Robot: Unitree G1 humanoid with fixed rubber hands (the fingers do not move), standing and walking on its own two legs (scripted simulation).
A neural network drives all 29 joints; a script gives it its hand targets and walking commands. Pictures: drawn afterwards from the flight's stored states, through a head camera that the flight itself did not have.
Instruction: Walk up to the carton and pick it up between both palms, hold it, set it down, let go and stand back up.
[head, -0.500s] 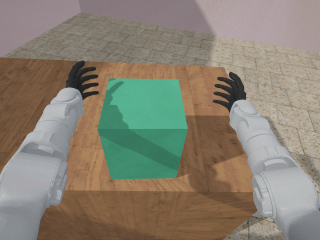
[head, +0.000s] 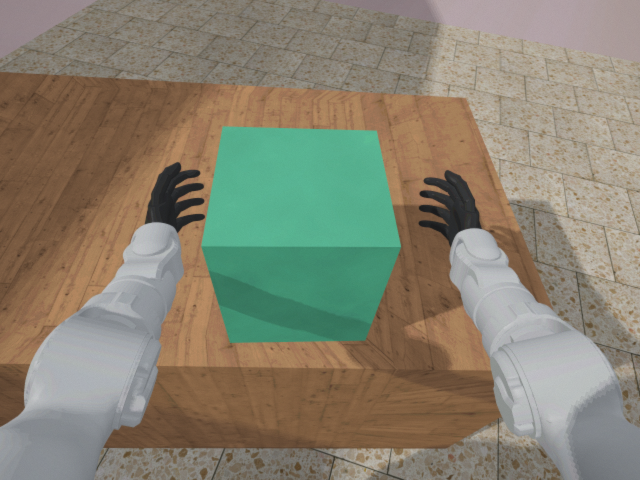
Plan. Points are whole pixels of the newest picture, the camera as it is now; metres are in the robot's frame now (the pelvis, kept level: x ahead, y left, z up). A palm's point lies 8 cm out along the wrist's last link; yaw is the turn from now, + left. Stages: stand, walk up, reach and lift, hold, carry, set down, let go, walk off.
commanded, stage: reach and lift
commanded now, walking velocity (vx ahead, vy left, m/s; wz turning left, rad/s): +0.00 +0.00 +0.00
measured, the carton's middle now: (299, 242) +0.45 +0.05 +0.01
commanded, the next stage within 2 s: none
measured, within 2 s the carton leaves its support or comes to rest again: neither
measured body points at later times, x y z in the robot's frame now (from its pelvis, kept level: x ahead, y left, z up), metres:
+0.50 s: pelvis +0.01 +0.00 +0.00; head +0.10 +0.01 +0.44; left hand +0.46 +0.20 +0.04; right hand +0.47 -0.16 +0.05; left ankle +0.00 +0.11 -0.73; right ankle -0.01 -0.14 -0.73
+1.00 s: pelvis +0.00 +0.01 -0.01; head +0.09 +0.01 +0.44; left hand +0.45 +0.18 +0.04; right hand +0.46 -0.12 +0.04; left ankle +0.00 +0.11 -0.73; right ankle -0.01 -0.14 -0.73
